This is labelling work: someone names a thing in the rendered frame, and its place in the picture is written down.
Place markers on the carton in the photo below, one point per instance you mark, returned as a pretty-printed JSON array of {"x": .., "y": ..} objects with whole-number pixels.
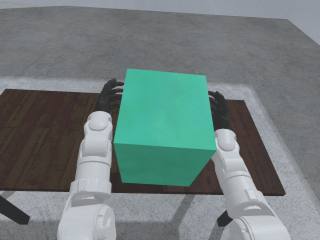
[{"x": 164, "y": 133}]

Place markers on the right robot hand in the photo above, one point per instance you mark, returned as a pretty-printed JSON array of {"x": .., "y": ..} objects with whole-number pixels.
[{"x": 221, "y": 116}]

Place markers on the right robot forearm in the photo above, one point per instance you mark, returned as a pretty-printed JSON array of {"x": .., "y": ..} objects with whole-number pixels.
[{"x": 241, "y": 195}]

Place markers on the left robot hand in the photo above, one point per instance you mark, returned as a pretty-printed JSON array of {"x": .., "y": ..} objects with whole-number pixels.
[{"x": 104, "y": 99}]

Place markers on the left robot forearm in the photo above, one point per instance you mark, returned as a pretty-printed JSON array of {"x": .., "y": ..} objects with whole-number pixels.
[{"x": 92, "y": 179}]

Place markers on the robot left upper arm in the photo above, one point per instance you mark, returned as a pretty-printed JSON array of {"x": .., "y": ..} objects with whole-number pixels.
[{"x": 89, "y": 222}]

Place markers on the table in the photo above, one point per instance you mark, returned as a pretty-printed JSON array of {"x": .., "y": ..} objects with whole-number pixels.
[{"x": 40, "y": 136}]

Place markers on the robot right upper arm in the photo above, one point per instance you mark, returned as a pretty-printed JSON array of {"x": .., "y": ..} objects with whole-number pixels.
[{"x": 257, "y": 227}]

